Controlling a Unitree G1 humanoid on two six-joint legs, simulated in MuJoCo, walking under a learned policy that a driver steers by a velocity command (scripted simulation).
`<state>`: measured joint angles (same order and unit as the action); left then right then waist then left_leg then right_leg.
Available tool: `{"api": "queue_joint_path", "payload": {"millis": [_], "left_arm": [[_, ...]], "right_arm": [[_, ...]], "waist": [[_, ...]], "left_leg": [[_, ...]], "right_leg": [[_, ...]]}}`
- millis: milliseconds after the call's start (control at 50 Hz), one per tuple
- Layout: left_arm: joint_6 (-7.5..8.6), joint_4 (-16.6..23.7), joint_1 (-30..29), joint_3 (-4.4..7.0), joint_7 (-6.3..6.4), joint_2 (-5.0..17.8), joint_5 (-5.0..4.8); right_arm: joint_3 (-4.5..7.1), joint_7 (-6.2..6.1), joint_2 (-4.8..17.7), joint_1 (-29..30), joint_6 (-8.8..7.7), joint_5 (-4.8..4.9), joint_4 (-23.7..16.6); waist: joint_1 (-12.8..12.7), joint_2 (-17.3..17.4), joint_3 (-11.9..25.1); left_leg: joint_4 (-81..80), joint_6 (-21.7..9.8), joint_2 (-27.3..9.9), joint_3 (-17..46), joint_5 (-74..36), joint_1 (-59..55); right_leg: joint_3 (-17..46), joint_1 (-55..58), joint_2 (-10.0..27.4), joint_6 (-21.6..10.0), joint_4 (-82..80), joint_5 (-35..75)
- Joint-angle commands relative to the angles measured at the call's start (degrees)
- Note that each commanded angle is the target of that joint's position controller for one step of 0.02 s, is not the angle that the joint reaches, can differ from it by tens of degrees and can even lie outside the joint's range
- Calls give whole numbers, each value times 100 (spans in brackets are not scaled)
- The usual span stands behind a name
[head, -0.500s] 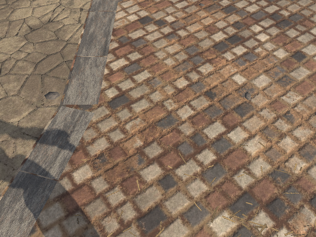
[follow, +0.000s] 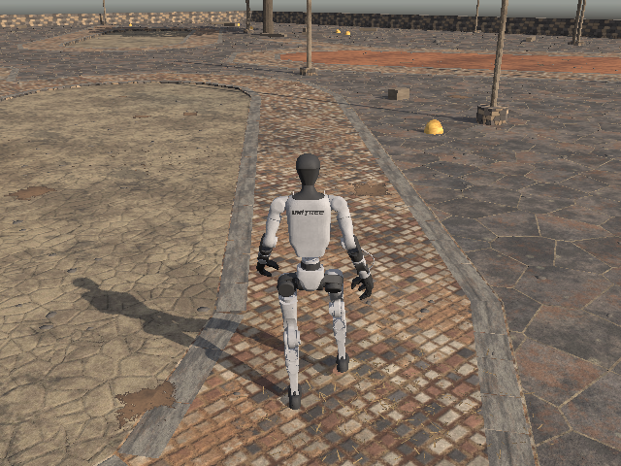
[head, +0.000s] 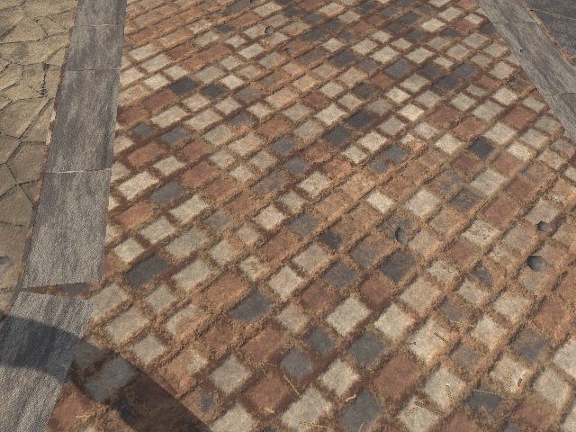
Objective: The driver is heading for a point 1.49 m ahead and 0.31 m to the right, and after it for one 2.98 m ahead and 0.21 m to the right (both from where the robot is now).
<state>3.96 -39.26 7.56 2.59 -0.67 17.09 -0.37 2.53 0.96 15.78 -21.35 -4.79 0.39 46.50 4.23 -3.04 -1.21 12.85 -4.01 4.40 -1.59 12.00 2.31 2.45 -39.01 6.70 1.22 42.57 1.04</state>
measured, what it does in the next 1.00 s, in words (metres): walks ahead: right foot, then left foot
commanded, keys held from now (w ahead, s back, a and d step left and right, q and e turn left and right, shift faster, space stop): w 0.64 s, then w+e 0.36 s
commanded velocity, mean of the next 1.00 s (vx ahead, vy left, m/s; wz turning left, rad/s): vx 0.50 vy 0.00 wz -0.10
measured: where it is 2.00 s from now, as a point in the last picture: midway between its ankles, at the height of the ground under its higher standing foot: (329, 222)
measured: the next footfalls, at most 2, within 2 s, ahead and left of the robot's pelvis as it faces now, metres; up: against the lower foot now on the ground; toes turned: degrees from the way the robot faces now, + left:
right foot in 0.20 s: +0.30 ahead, -0.14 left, +0.00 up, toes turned -1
left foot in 0.72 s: +0.57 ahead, +0.11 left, +0.00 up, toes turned +1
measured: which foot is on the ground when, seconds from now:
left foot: down 0.00-0.20, up 0.22-0.70, down 0.72-1.00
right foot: up 0.00-0.18, down 0.20-0.72, up 0.74-1.00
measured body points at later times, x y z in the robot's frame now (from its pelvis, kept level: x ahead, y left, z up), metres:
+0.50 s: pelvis +0.28 -0.05 +0.00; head +0.31 -0.05 +0.45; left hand +0.33 +0.23 -0.12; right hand +0.46 -0.31 -0.10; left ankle +0.42 +0.13 -0.68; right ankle +0.26 -0.14 -0.75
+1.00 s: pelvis +0.55 +0.02 +0.00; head +0.57 +0.03 +0.45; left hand +0.72 +0.28 -0.11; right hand +0.56 -0.26 -0.12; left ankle +0.53 +0.11 -0.75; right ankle +0.63 -0.16 -0.67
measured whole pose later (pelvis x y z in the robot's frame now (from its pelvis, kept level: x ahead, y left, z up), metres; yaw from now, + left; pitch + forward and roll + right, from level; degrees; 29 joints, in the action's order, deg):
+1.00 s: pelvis +0.55 +0.02 +0.00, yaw -8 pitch +0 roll +2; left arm 1.4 -44.2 12.3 4.2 0.0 17.6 -1.6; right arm 3.4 0.5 15.0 -17.7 -5.9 -1.0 48.7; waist 2.7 -3.0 -1.7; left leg 15.4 -2.7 1.8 -9.5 11.1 4.8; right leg 4.9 -38.2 5.7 0.3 56.6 -7.0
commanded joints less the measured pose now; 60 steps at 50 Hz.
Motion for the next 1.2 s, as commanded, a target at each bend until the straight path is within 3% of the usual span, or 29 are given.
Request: {"api": "queue_joint_path", "payload": {"millis": [20, 120, 160, 180, 200, 220, 240, 260, 300, 340, 400, 500, 600, 660, 680, 700, 720, 740, 760, 780, 800, 820, 860, 880, 960, 1040, 1120, 1160, 1200], "left_arm": [[134, 530, -698, -4, -93, 173, -42], [197, 766, -1087, 26, -258, 290, -61], [197, 648, -520, 130, -237, 506, -38], [188, 419, 310, 256, -184, 731, -28], [160, 206, 1363, 362, -112, 1070, 25], [139, 93, 1756, 468, -114, 1545, 77], [107, 86, 1839, 330, -104, 976, 2], [87, 97, 1418, 251, -75, 803, -13], [81, 118, 791, 180, -87, 589, 25], [145, 114, 574, 153, -113, 471, 80], [245, -54, 566, 206, -104, 621, 12], [170, -275, 890, 252, -1, 805, -14], [55, -580, 1349, 301, 30, 969, -100], [-41, -682, 1347, 337, 74, 1039, -121], [-75, -683, 1240, 331, 84, 1052, -124], [-96, -677, 1253, 265, 89, 892, -84], [-85, -513, 1292, 106, 95, 519, 63], [27, -415, 2031, -63, 75, -96, -26], [92, -538, 1721, 88, 66, 581, -169], [115, -401, 1246, 189, 58, 854, -263], [103, -354, 1005, 188, 84, 788, -219], [64, -342, 901, 212, 97, 727, -146], [-68, -442, 1097, 224, 84, 537, -144], [-130, -417, 1196, 206, 76, 380, -158], [-246, -243, 752, 212, 86, 300, -112], [-178, -29, 111, 148, -54, 143, -90], [-171, 322, -588, 96, -189, 69, -90], [-178, 478, -741, 109, -255, 105, -96], [-207, 549, -567, 190, -289, 256, -92]], "right_arm": [[235, -56, 1034, -32, -44, 53, -231], [263, -109, 1109, -337, 123, 79, 21], [292, -141, 1230, -216, 175, 67, 20], [261, -156, 1183, -113, 207, 51, -5], [161, -175, 982, -86, 188, -58, -151], [-59, -113, 250, -879, 71, -53, -256], [28, -70, 713, -575, -50, 34, -156], [132, -33, 1021, 13, -108, 198, -350], [116, -58, 885, 552, -124, 95, -486], [116, -64, 708, 293, -7, 46, -408], [61, -103, 497, 379, 125, -8, -448], [-14, -38, 332, 1452, 38, -18, -713], [10, 96, 446, 2175, -31, 58, -976], [78, 145, 606, 2038, -67, 37, -997], [148, 129, 708, 1626, -85, 23, -900], [290, 77, 968, 811, -91, 2, -664], [420, 8, 1418, -201, -79, -74, -518], [498, 15, 1818, -389, -33, -110, -436], [357, 24, 1193, -365, -35, -53, -481], [270, 10, 937, -14, -51, -37, -497], [219, 12, 788, 370, -65, -55, -522], [177, 19, 612, 649, -85, -72, -517], [156, 30, 443, 809, -180, -137, -469], [191, 17, 562, 882, -208, -139, -408], [259, -58, 667, 842, -240, -138, -226], [301, -141, 838, 722, -158, -108, -110], [364, -166, 983, 342, -14, -21, 81], [394, -168, 1049, 285, 80, 36, 137], [438, -199, 1202, 404, 156, 78, 106]], "waist": [[68, 551, -299], [16, 647, -308], [-364, 829, 133], [-817, 763, 684], [-1227, 444, 1539], [-886, -1051, 2408], [-1123, -846, 2528], [-1076, -530, 1476], [-716, 160, 463], [-395, -84, 357], [-273, -128, 116], [-618, 12, -125], [-842, -44, -263], [-649, -109, -167], [-364, -105, 43], [6, 21, 590], [361, 689, 1524], [-20, 2195, 2128], [250, 1487, 1883], [204, 1189, 1104], [26, 874, 738], [-114, 872, 417], [-306, 942, 219], [-448, 1007, 255], [-399, 649, -68], [-172, 557, -247], [82, 458, -491], [52, 511, -500], [-184, 712, -230]], "left_leg": [[-487, -766, -1502, 725, -1413, 235], [82, -633, -1881, 849, -2231, -750], [827, -499, -1786, 730, -3949, -854], [1791, -354, -1532, 502, -4537, -591], [3327, -169, -1270, 354, -3327, 563], [5559, 259, -197, 256, 582, 2975], [6225, 241, -197, 1004, 2063, 3682], [6380, 217, -508, 908, 1742, 4115], [5712, 267, -962, 600, 943, 3864], [5334, 351, -1159, 621, 601, 3222], [4747, 537, -1252, 518, 285, 3216], [2810, 566, -1121, 348, -1380, 3197], [1909, 398, -931, 343, -1468, 3174], [1630, 177, -814, 301, -848, 2787], [1436, 78, -661, 163, -765, 2152], [1391, -73, -609, 104, -813, 936], [1575, -422, -1662, 1189, -963, -752], [913, -1260, -2843, 3738, 287, -2375], [486, -1157, -2737, 4030, 1199, -2083], [404, -890, -2587, 3125, 1143, -1440], [267, -744, -2361, 2494, 656, -756], [82, -670, -2157, 1991, 201, -219], [-176, -541, -1902, 1196, -822, 411], [-302, -648, -1972, 1010, -923, 464], [-562, -677, -1921, 245, -1441, 418], [-636, -531, -1812, -431, -1584, 193], [-471, -502, -2036, -721, -1896, -500], [-194, -432, -2129, -850, -2502, -854], [440, -311, -2127, -1028, -4296, -1023]], "right_leg": [[-176, 214, -170, -43, -751, 568], [-201, 169, -369, -367, -1330, -199], [-450, 1160, -675, -581, -1427, -577], [-570, 2370, -779, -774, -1570, -324], [238, 4254, 15, -1122, -1205, 99], [3037, 6426, 1467, -2099, -1554, -1033], [3953, 6468, 1569, -2082, -2229, -1596], [3043, 5686, 1380, -1812, -2387, -1567], [1874, 4063, 905, -1586, -2704, -541], [1405, 3291, 668, -1564, -3072, -121], [866, 2799, 612, -1682, -3443, 274], [194, 2890, 308, -1379, -3573, 108], [294, 3598, 656, -1256, -3312, -157], [449, 3987, 834, -1099, -2844, 371], [381, 3937, 701, -999, -2343, 1052], [189, 3623, 372, -842, -1347, 1428], [-93, 2556, -39, -601, 448, 45], [-125, 369, -1005, -253, 2289, -3307], [573, -219, -747, -260, 2971, -3441], [528, -505, -490, -325, 3064, -2923], [403, -325, -231, -304, 2874, -2425], [406, -158, -85, -270, 2581, -2068], [459, 428, 60, -240, 2378, -1677], [398, 409, 58, -175, 2325, -1563], [488, -82, 79, -58, 1587, -742], [84, 26, 12, -110, 306, 165], [-254, -203, -55, -277, -396, 25], [-441, -184, -159, -411, -581, -358], [-754, 386, -478, -622, -629, -889]]}}
Velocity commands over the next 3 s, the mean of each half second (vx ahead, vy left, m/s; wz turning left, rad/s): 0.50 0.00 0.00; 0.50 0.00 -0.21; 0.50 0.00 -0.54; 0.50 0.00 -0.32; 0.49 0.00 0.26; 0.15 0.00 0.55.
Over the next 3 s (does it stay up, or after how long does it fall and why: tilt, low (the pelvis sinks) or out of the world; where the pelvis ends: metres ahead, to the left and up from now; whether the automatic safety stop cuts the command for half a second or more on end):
stays up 1.42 -0.37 -0.01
